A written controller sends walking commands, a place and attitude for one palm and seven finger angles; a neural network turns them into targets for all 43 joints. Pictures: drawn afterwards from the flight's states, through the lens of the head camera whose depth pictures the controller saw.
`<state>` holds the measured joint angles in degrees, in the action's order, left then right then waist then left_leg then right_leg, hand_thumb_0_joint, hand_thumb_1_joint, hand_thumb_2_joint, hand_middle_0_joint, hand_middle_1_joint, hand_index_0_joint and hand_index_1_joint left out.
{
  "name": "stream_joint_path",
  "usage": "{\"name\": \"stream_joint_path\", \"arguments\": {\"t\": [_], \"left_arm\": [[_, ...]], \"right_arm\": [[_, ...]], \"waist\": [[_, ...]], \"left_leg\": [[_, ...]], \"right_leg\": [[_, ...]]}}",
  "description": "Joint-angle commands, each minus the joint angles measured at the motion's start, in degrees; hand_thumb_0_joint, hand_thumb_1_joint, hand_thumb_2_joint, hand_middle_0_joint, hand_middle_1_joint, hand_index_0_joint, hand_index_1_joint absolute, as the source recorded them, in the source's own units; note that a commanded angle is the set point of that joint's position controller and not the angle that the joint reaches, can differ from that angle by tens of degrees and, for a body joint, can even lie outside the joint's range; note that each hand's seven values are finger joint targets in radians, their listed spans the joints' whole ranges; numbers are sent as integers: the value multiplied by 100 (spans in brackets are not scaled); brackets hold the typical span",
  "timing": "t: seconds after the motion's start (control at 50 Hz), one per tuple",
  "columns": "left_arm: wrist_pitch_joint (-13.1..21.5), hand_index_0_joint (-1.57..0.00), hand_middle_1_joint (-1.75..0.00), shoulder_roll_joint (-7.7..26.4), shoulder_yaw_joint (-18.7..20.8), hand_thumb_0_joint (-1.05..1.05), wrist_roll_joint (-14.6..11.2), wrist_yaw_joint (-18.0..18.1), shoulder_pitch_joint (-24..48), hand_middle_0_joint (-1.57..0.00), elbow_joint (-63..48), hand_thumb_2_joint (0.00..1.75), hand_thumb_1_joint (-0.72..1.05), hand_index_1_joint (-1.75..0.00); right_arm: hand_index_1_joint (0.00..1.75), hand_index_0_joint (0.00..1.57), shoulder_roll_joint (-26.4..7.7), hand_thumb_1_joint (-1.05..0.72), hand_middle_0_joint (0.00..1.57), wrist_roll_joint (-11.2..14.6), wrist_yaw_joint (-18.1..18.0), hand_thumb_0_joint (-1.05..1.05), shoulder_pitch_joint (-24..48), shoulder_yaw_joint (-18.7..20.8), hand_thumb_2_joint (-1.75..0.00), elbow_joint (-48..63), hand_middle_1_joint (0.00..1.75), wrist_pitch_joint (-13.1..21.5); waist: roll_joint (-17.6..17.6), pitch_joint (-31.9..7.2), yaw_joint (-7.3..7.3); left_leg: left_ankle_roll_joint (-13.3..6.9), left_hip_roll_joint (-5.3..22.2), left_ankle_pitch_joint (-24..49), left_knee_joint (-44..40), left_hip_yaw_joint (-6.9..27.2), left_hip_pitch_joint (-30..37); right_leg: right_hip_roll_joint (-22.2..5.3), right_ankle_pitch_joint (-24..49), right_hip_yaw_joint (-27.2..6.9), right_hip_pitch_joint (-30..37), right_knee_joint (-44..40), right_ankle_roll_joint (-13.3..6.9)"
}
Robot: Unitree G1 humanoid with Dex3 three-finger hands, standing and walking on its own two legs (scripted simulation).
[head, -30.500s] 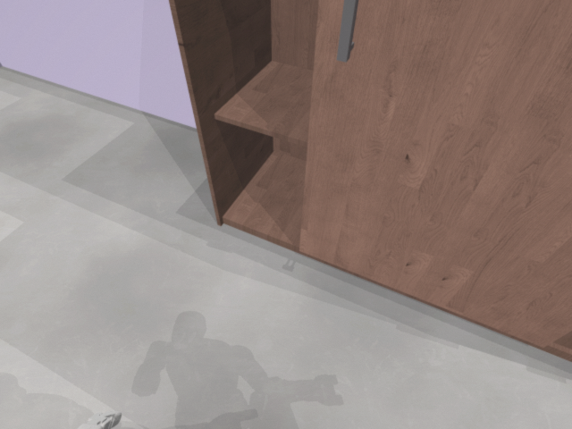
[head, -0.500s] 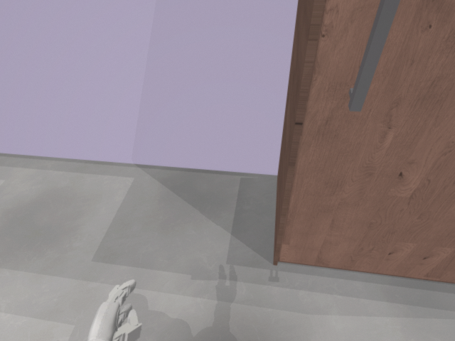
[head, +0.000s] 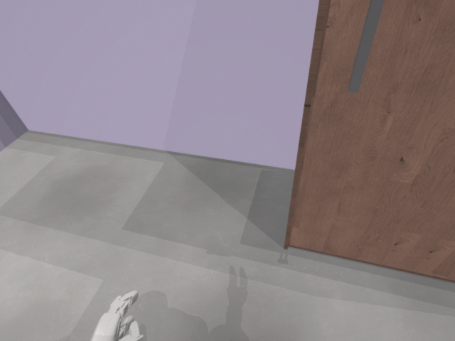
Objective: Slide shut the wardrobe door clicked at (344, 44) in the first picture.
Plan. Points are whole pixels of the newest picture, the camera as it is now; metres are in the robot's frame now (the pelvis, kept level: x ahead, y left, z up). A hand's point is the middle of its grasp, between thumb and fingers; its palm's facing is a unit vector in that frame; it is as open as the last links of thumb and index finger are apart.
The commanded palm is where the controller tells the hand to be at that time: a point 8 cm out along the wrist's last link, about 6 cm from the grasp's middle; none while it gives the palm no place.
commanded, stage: stop stepping back and stand still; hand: right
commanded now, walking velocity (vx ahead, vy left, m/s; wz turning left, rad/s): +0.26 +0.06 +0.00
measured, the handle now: (367, 31) +0.67 -0.27 +0.26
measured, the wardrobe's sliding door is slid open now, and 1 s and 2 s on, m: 0.00 0.00 0.00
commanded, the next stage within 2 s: let the arm hang, fingers relaxed in 0.86 s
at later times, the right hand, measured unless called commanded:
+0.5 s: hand out of the picture +0.08 -0.31 +0.19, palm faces +0.54 +0.72 -0.44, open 7.4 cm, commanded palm +0.03 -0.34 +0.18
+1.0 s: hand out of the picture +0.10 -0.35 +0.14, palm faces +0.45 +0.76 -0.46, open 7.4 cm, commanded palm none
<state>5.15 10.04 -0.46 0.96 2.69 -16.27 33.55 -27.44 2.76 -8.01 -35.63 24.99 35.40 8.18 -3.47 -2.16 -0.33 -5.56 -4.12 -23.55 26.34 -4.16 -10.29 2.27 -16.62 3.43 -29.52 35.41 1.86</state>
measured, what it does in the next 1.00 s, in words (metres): walks backwards: right foot, then left foot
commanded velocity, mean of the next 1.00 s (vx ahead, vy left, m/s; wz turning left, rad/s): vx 0.10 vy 0.05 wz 0.00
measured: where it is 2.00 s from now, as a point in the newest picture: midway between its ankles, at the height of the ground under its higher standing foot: outside the picture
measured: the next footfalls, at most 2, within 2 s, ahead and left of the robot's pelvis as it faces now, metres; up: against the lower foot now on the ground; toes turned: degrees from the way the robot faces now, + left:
right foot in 0.18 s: +0.05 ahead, -0.17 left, -0.01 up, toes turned -6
left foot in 0.42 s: -0.04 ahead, +0.05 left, -0.01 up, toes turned +1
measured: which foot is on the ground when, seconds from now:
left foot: down 0.00-0.18, up 0.20-0.40, down 0.42-1.00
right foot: up 0.00-0.16, down 0.18-0.40, up 0.42-0.64, down 0.66-1.00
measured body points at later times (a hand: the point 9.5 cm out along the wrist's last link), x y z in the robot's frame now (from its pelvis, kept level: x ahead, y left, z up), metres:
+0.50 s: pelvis -0.10 -0.03 -0.01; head -0.12 -0.04 +0.44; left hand +0.05 +0.18 -0.11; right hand +0.04 -0.35 +0.21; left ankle -0.08 +0.05 -0.74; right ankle -0.04 -0.16 -0.68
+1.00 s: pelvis -0.08 -0.07 -0.01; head -0.09 -0.07 +0.44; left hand +0.09 +0.15 -0.10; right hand +0.07 -0.39 +0.16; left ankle -0.08 +0.05 -0.73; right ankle -0.04 -0.19 -0.74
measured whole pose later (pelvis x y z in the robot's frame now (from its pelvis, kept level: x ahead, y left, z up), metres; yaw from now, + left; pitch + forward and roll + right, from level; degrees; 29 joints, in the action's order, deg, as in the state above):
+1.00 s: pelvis -0.08 -0.07 -0.01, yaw -4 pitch -1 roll +1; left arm 6.7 12.4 -0.5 -0.2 1.1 -13.3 39.8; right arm -22.7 -0.1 -6.7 -26.3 19.7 19.6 11.0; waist 1.0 -0.3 1.4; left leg -0.1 1.1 -17.6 33.5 -5.6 -14.1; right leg -3.2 -13.6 4.1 -19.7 34.5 -0.4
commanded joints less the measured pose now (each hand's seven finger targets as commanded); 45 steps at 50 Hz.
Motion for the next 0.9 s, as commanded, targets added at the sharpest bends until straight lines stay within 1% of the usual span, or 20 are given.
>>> {"name": "stream_joint_path", "arguments": {"t": [0.0, 0.08, 0.12, 0.16, 0.18, 0.22, 0.26, 0.34, 0.36, 0.38, 0.4, 0.42, 0.46, 0.58, 0.6, 0.64, 0.68, 0.76, 0.82, 0.88], "left_arm": [[125, -20, -30, 832, 271, 0, 57, 142, 600, -20, -375, 90, 90, -30], [176, -20, -30, 867, 262, 0, 38, 327, 862, -20, -278, 90, 90, -30], [230, -20, -30, 913, 227, 0, -4, 382, 710, -20, -315, 90, 90, -30], [300, -20, -30, 1085, 276, 0, -39, 347, 711, -20, -549, 90, 90, -30], [269, -20, -30, 955, 278, 0, -12, 294, 780, -20, -495, 90, 90, -30], [179, -20, -30, 920, 359, 0, 18, 76, 1047, -20, -568, 90, 90, -30], [149, -20, -30, 872, 311, 0, 7, -3, 1076, -20, -559, 90, 90, -30], [52, -20, -30, 804, 304, 0, 40, 103, 879, -20, -631, 90, 90, -30], [3, -20, -30, 751, 333, 0, 6, 122, 766, -20, -547, 90, 90, -30], [-49, -20, -30, 637, 350, 0, -47, 113, 729, -20, -597, 90, 90, -30], [51, -20, -30, 768, 322, 0, -94, 156, 943, -20, -637, 90, 90, -30], [188, -20, -30, 801, 302, 0, 20, 151, 779, -20, -448, 90, 90, -30], [191, -20, -30, 758, 300, 0, -11, 140, 606, -20, -306, 90, 90, -30], [306, -20, -30, 772, 194, 0, 2, 345, 914, -20, -430, 90, 90, -30], [344, -20, -30, 804, 208, 0, 1, 355, 816, -20, -454, 90, 90, -30], [378, -20, -30, 1010, 268, 0, -45, 332, 886, -20, -625, 90, 90, -30], [407, -20, -30, 880, 238, 0, -26, 266, 917, -20, -542, 90, 90, -30], [444, -20, -30, 825, 251, 0, -107, 120, 772, -20, -681, 90, 90, -30], [413, -20, -30, 778, 287, 0, -119, 83, 650, -20, -641, 90, 90, -30], [438, -20, -30, 822, 252, 0, -115, 120, 739, -20, -563, 90, 90, -30]], "right_arm": [[30, 20, -890, -90, 20, -85, -280, 0, 1588, 679, -90, 506, 30, 348], [30, 20, -337, -90, 20, -271, -317, 0, 2189, -111, -90, -288, 30, 273], [30, 20, -417, -90, 20, -263, -348, 0, 2339, -182, -90, -55, 30, 274], [30, 20, -652, -90, 20, -234, -336, 0, 2220, 115, -90, 744, 30, 500], [30, 20, -1031, -90, 20, -215, -266, 0, 1844, 473, -90, 711, 30, 626], [30, 20, -834, -90, 20, -234, -141, 0, 1008, 630, -90, 909, 30, 589], [30, 20, -668, -90, 20, -205, -167, 0, 604, 563, -90, 1137, 30, 611], [30, 20, -687, -90, 20, -163, -244, 0, 673, 582, -90, 743, 30, 392], [30, 20, -687, -90, 20, -199, -251, 0, 740, 596, -90, 491, 30, 289], [30, 20, -661, -90, 20, -207, -251, 0, 749, 568, -90, 176, 30, 176], [30, 20, -944, -90, 20, -126, -255, 0, 1389, 636, -90, 469, 30, 242], [30, 20, -1298, -90, 20, -174, -304, 0, 1906, 954, -90, 714, 30, 436], [30, 20, -509, -90, 20, -198, -257, 0, 1429, 340, -90, -151, 30, 353], [30, 20, -542, -90, 20, -233, -342, 0, 1901, 96, -90, 584, 30, 434], [30, 20, -606, -90, 20, -228, -347, 0, 1887, 169, -90, 624, 30, 492], [30, 20, -658, -90, 20, -222, -350, 0, 1813, 345, -90, 895, 30, 602], [30, 20, -740, -90, 20, -212, -263, 0, 1525, 560, -90, 695, 30, 699], [30, 20, -565, -90, 20, -241, -232, 0, 875, 606, -90, 479, 30, 687], [30, 20, -544, -90, 20, -110, -213, 0, 703, 570, -90, 346, 30, 620], [30, 20, -546, -90, 20, -119, -257, 0, 1096, 497, -90, 411, 30, 628]], "waist": [[-487, 120, -197], [-286, 531, -95], [441, 459, -167], [2726, 544, -112], [2366, 493, -148], [1712, 465, 50], [1956, 292, 120], [1881, -94, 130], [878, -101, 166], [-710, 75, 125], [-1140, 421, 125], [-573, 175, -52], [-163, 349, -64], [-29, 314, 33], [249, 279, 4], [1632, 318, 87], [2125, 282, 71], [1153, 125, 86], [-299, -67, -4], [143, -278, -14]], "left_leg": [[-691, 2406, -1981, -1688, 1960, -1757], [-279, 1944, -2236, -1145, 751, -1749], [-75, 1422, -1867, 70, 209, -1513], [532, 198, -1098, 2917, -343, -2606], [529, 357, -806, 4016, 208, -2287], [484, 421, -203, 4171, 167, -1400], [444, 299, -65, 2890, -359, -410], [248, -1, -786, 593, -625, 1358], [59, 377, -776, -249, -116, 1401], [-565, 1717, -1655, -1241, 2106, 1102], [-1044, 2697, -1416, -1882, 3470, 466], [-1066, 2651, -928, -1636, 2991, 99], [-672, 2273, -1748, -1521, 2157, -611], [-189, 1692, -1047, -921, 787, -1185], [-19, 1522, -911, -541, 666, -1253], [453, 751, -134, 777, 179, -1385], [577, 565, -373, 1356, 104, -659], [497, 630, 449, -14, 171, 351], [89, 1501, 210, -867, 1562, -509], [182, 1394, 1620, -389, 1149, -281]], "right_leg": [[-635, -604, -722, 86, 3112, -41], [-688, -995, 226, 1013, 779, -234], [-514, -998, 394, 1576, -649, -259], [-2294, -1912, -2964, 1969, -2426, -1079], [-2708, -3107, -3645, 1219, -2974, -1319], [-2365, -3442, -2685, -121, -3121, -1046], [-1925, -2801, -1212, -443, -2829, -712], [-1510, -2571, -610, -710, -1787, -363], [-1096, -2183, -200, -764, -484, -303], [-571, -1590, 188, -1426, 1559, -199], [-491, -1091, -108, -1765, 3002, -111], [-805, -744, -352, -1317, 3321, -49], [-868, -628, -234, -652, 2644, -94], [-565, -187, 456, 1708, -339, -212], [-643, -287, 341, 2014, -685, -265], [-1630, -209, -1177, 1941, -1551, -708], [-1974, -1731, -1715, 883, -2395, -791], [-1221, -1246, -455, 375, -1462, -452], [-655, -288, -16, 1069, -28, -224], [-722, 654, -152, 1505, -447, -244]]}}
